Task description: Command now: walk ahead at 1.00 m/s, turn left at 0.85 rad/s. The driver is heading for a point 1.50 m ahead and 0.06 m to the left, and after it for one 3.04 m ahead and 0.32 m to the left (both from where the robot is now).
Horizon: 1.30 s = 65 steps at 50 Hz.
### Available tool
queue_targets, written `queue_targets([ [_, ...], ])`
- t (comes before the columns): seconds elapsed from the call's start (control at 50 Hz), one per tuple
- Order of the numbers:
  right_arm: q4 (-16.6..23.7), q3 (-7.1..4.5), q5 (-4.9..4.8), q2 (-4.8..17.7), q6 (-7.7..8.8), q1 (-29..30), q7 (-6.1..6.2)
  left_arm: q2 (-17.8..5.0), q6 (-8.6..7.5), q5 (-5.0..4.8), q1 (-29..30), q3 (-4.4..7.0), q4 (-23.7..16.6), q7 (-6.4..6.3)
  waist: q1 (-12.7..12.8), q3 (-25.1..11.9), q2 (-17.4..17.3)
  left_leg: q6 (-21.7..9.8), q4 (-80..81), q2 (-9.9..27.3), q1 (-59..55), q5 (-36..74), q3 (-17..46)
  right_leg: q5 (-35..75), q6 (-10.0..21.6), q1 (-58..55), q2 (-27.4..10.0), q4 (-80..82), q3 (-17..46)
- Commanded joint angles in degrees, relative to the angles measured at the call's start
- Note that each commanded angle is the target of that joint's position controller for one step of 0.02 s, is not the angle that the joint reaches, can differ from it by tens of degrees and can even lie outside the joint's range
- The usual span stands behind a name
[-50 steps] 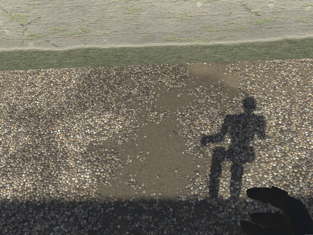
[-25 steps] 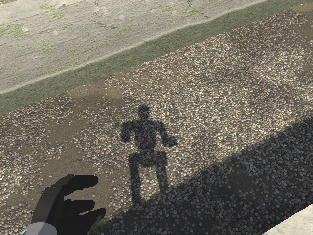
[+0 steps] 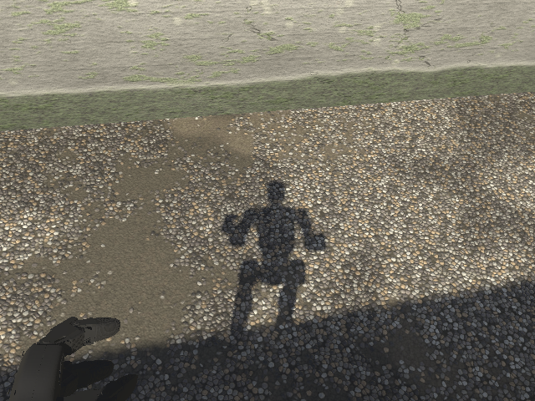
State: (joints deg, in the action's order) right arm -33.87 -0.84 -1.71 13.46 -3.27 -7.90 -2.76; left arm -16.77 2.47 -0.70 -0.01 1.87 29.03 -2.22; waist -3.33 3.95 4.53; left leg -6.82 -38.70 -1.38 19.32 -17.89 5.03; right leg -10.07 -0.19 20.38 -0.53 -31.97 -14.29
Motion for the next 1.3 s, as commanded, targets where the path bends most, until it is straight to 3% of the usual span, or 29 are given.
queue_targets([
  [0.02, 2.4, -1.74, 0.11, 7.2, -0.22, -1.0, 0.26, 1.5, -0.36, -1.98, 12.6, -0.72, -8.3, 0.10, -3.9, 0.0, -19.2, -6.1, 17.7, 5.0, 5.6, -18.2, 15.9, -11.4, -5.6, 4.1, 0.5, -10.8, 2.8],
  [0.04, 6.6, -2.67, -0.42, 11.2, 0.38, 6.7, 0.73, 0.2, -0.31, -1.96, 12.6, -0.85, -10.6, 1.16, -1.8, 1.3, -28.0, -8.5, 24.6, 8.5, 14.5, -26.7, 32.1, -11.0, -5.5, 5.1, 3.3, -22.1, 9.6],
  [0.06, 9.2, -2.89, -0.10, 12.4, 1.13, 13.3, 2.27, -2.3, -0.56, -0.73, 11.3, -0.06, -11.4, 1.91, 1.2, -0.7, -27.7, -7.8, 27.5, 9.3, 16.8, -23.3, 32.3, -10.1, -5.1, 4.7, 3.7, -28.2, 15.3],
  [0.1, 12.0, -3.37, 0.93, 11.4, 2.23, 22.9, 3.38, -2.4, -2.19, 1.54, 1.3, 0.08, -9.5, 1.83, 9.3, -7.6, -17.8, -2.3, 21.1, 5.3, 17.6, -6.1, 21.8, -9.6, -2.9, -5.9, 0.6, -20.8, 19.6],
  [0.16, 9.9, -3.56, -0.79, 6.6, 1.87, 14.4, 2.08, -0.4, -2.98, 1.82, -10.8, -0.18, -2.0, 1.17, 9.1, -10.4, -0.1, 0.2, 2.0, -2.7, 16.7, -3.7, 12.4, -3.5, -2.4, -24.5, 0.4, 2.1, 13.6],
  [0.18, 11.4, -2.38, -1.03, 2.1, 2.19, 11.9, 2.05, -2.9, -3.13, 3.28, -13.7, -0.31, -2.0, 1.17, 8.5, -11.3, 14.8, 2.2, -13.8, -6.9, 29.9, -14.6, 7.4, 9.1, -0.5, -31.7, -13.0, -1.7, 26.2],
  [0.2, 11.5, -2.99, 0.07, 4.1, 2.83, 12.7, 2.49, -10.0, -3.10, 4.18, -14.5, 2.45, -0.9, 0.55, 8.9, -13.3, 16.9, 2.9, -22.6, -4.7, 40.7, -10.2, 6.7, -5.2, 2.8, -29.0, -21.4, 6.0, 41.2],
  [0.22, 11.2, -3.50, 1.51, 6.3, 3.31, 15.8, 2.57, -7.8, -3.53, 4.27, -11.7, 1.75, -2.5, 0.04, 7.9, -11.5, 6.1, 3.9, -27.7, -2.8, 39.8, -4.1, 8.9, -16.2, 3.7, -22.2, -22.5, 9.0, 44.5],
  [0.26, 10.2, -3.20, 2.58, 5.5, 2.61, 14.9, 2.45, -3.9, -4.32, 4.33, -4.1, -0.08, -2.8, -0.04, 3.0, -9.4, 1.7, 6.1, -31.4, -1.4, 34.3, 1.0, 7.5, -18.6, 4.4, -11.5, -20.1, 9.0, 37.1],
  [0.32, 9.8, -1.57, 2.53, 2.3, -0.12, 13.5, 2.35, -1.3, -6.15, 3.42, -3.5, -1.66, -1.7, 1.21, 2.4, -8.7, 1.5, 9.3, -32.1, -1.6, 22.7, 5.3, 4.7, -14.3, 5.1, 1.6, -15.5, 10.1, 27.8],
  [0.42, 11.0, 0.21, 0.66, 1.4, 0.16, 16.1, 1.10, -6.0, -6.03, 1.20, -7.6, 0.21, 0.8, 1.99, 5.4, -9.2, 3.1, 9.5, -7.4, 1.2, 1.3, -1.0, -6.3, -6.1, 7.1, 3.1, -12.5, 11.4, 20.2],
  [0.46, 9.6, 0.72, 0.98, 0.1, 0.85, 11.8, 0.91, -5.8, -4.26, -0.35, -8.0, 0.68, 1.7, 1.73, 3.4, -8.0, 1.6, 7.8, 4.0, 1.1, -6.9, 0.6, -9.2, -1.9, 7.4, 2.5, -10.6, 8.6, 21.0],
  [0.48, 7.8, 0.49, 1.55, 0.9, 1.82, 5.9, 1.11, -4.2, -3.53, -0.72, -8.4, 0.48, 1.9, 1.53, 1.5, -9.3, -1.7, 6.9, 5.3, 1.6, -13.0, 4.0, -6.0, 1.2, 6.0, 4.2, -7.2, 0.5, 19.3],
  [0.5, 7.2, -0.61, 2.70, 5.8, 2.51, 2.1, 1.52, 0.0, -3.68, -1.28, -9.2, -0.63, 0.0, 1.47, 0.0, -12.6, -15.6, 5.7, 3.1, 9.2, -24.2, 14.7, 3.5, -6.3, 2.6, 16.2, -1.4, -11.6, 15.2],
  [0.52, 5.4, -2.67, 2.08, 11.9, 2.32, -3.0, 1.78, 0.6, -3.70, -0.26, -1.8, -1.05, -3.0, 0.67, -6.0, -12.4, -26.8, 3.0, 12.4, 16.3, -21.7, 4.3, 14.9, -20.2, 1.5, 26.6, 3.3, -19.2, 15.5],
  [0.56, 4.7, -1.98, 3.56, 9.8, 3.04, -5.1, 3.33, -1.2, -3.60, 0.33, 4.4, 0.70, -4.8, 0.02, -4.8, -7.6, -13.6, -0.6, 14.2, 21.7, -16.9, -1.8, 21.8, -14.9, 0.9, 35.2, 4.0, -32.8, 26.2],
  [0.64, 5.4, 0.61, 4.62, 2.9, 5.30, 4.9, 3.65, 0.7, -1.76, 1.12, -4.3, 1.33, -1.0, 0.81, 4.6, -8.5, -14.2, 1.7, 15.1, 18.5, -2.1, -3.8, 11.9, -5.1, -1.3, 26.5, 4.1, -38.6, 24.6],
  [0.74, 3.3, -0.36, 3.22, 5.4, 6.93, 2.9, 3.35, -0.1, 0.76, 1.30, -0.7, 1.06, -1.7, 2.58, 4.7, -7.9, -11.3, 1.5, 14.1, 18.4, 2.1, -3.6, 3.3, 5.7, -1.5, 22.2, 0.8, -34.1, 19.5],
  [0.86, 0.8, -3.03, 4.11, 10.3, 6.22, -4.7, 4.56, -1.0, 0.69, -0.17, 6.3, 0.44, -5.5, 4.48, -0.3, -6.8, -11.9, 0.6, 12.8, 21.4, -4.1, 3.7, -3.2, -10.5, 1.5, 15.1, -2.9, -20.6, 11.9],
  [0.9, 0.8, -2.80, 3.21, 9.0, 5.76, -3.3, 4.76, 0.0, 0.50, -0.20, 4.2, 0.17, -5.1, 4.72, 0.8, -8.9, -11.6, 2.1, 8.1, 21.9, -6.3, 13.2, -6.6, -8.8, 2.7, 7.9, -2.0, -14.3, 8.9],
  [0.94, 0.7, -2.66, 3.91, 7.4, 3.92, -4.9, 5.06, -0.2, -0.64, 1.09, -10.7, 0.44, -0.1, 4.14, 5.0, -14.3, -2.0, 6.9, -17.1, 13.6, 2.1, 27.6, -16.2, 8.0, 7.1, -11.9, 2.2, -13.1, 11.6],
  [0.96, 5.8, -2.23, 4.30, 6.1, 3.19, 2.4, 5.00, -7.1, -0.10, -1.71, -15.5, 2.51, 2.0, 3.70, 10.3, -14.2, 14.6, 11.7, -32.3, 3.8, 23.9, -1.3, -16.5, 20.5, 13.6, -22.0, -3.2, -8.0, 27.9],
  [0.98, 9.7, -1.90, 4.22, 4.3, 3.02, 10.6, 5.37, -9.2, 0.31, -1.98, -13.4, 3.15, -0.2, 3.55, 11.8, -13.9, 14.3, 13.8, -42.0, -0.5, 34.7, -15.7, -7.6, 20.4, 17.3, -20.1, -8.6, -1.1, 42.8],
  [1.02, 8.8, -1.45, 3.44, 3.6, 3.38, 7.9, 4.98, -4.3, 1.02, 0.45, -4.3, 1.42, -3.6, 1.71, 5.9, -13.8, 1.4, 15.2, -43.0, 1.9, 31.2, -10.4, -3.0, 16.7, 16.6, -9.8, -10.2, -0.7, 40.5],
  [1.1, 7.6, -0.74, 3.70, 0.7, 0.84, 1.2, 5.94, 1.1, -1.33, 1.56, 6.1, -1.54, -6.2, 1.47, 0.0, -16.1, 0.3, 15.2, -39.3, 1.2, 16.9, -4.9, -3.5, 9.6, 12.7, 6.5, -4.3, -0.9, 35.5],
  [1.16, 7.5, -0.11, 2.42, 1.2, 1.48, 1.9, 5.60, -0.3, -2.34, 1.51, 2.5, -1.27, -5.6, 1.60, 2.6, -18.7, -0.3, 12.6, -25.0, 3.5, 10.2, -6.2, -3.0, 2.7, 10.2, 1.4, -5.3, 2.3, 35.8],
  [1.2, 7.6, 0.09, 1.99, 2.5, 2.73, 5.5, 4.04, -1.9, -2.23, 0.81, 1.0, -0.69, -4.8, 1.87, 5.6, -16.8, 0.4, 9.6, -16.6, 2.6, 2.7, -9.1, -5.9, -1.6, 9.8, 2.4, -6.8, 6.4, 37.4],
  [1.26, 5.7, 0.96, 1.57, -0.2, 2.76, 4.1, 2.36, -0.8, -1.95, -0.26, 3.4, -1.22, -4.3, 1.86, 4.0, -10.4, -2.4, 5.0, -0.9, 1.4, -9.3, 2.9, -6.5, -4.4, 6.2, 7.9, -7.4, 5.7, 34.0],
  [1.3, 6.0, 0.35, 1.04, 1.9, 2.43, 9.1, 1.46, 2.7, -1.91, 0.12, 2.4, -2.50, -5.5, 1.98, 6.5, -9.2, -13.9, 0.1, 1.7, 3.9, -13.0, 13.5, 3.5, -3.1, 0.5, 11.1, 0.1, -0.8, 19.9],
])
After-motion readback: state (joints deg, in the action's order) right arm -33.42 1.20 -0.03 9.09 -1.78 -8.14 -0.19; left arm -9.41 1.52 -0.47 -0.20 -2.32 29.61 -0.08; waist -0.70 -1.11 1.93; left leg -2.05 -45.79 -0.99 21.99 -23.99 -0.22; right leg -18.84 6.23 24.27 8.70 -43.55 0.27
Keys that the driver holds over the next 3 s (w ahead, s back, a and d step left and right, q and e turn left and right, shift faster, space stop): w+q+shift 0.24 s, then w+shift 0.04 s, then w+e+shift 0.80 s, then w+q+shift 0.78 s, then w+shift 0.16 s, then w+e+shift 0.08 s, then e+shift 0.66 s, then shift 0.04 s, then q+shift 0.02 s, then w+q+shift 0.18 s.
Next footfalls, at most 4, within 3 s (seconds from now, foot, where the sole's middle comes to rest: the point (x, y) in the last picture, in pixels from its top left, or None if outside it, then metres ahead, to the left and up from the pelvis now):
0.16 right None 0.08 -0.10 -0.76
0.48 left None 0.03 0.18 -0.76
0.92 right None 0.12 -0.05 -0.76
1.26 left None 0.11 0.14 -0.76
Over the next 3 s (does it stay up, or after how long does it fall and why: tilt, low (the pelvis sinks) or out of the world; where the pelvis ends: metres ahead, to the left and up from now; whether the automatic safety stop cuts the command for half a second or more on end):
stays up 0.02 0.07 0.00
